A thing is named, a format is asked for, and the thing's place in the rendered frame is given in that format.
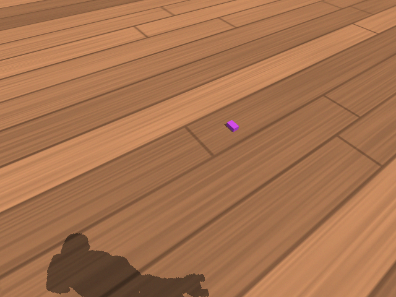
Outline small box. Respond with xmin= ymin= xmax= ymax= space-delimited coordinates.
xmin=226 ymin=120 xmax=239 ymax=132

